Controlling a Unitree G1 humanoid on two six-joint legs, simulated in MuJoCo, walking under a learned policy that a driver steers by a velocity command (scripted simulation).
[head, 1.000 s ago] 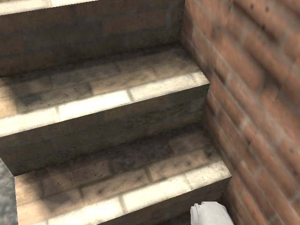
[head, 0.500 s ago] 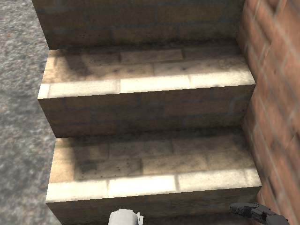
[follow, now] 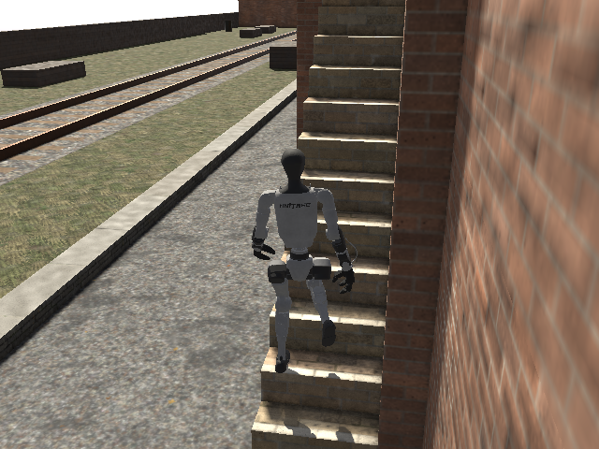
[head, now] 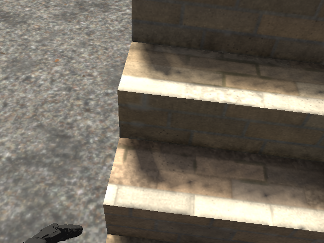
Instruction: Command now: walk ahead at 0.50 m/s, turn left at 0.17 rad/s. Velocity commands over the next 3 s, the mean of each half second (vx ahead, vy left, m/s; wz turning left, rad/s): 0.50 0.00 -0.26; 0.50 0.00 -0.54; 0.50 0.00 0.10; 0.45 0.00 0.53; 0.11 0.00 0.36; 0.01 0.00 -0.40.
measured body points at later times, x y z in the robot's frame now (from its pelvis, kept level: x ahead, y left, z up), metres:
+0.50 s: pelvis +0.23 -0.08 +0.20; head +0.25 -0.07 +0.65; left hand +0.22 +0.17 +0.05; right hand +0.34 -0.36 +0.10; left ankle +0.18 +0.10 -0.27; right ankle +0.22 -0.14 -0.48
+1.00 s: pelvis +0.45 -0.17 +0.42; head +0.43 -0.19 +0.87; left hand +0.64 +0.06 +0.31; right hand +0.49 -0.44 +0.29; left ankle +0.45 -0.01 -0.27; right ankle +0.40 -0.29 -0.09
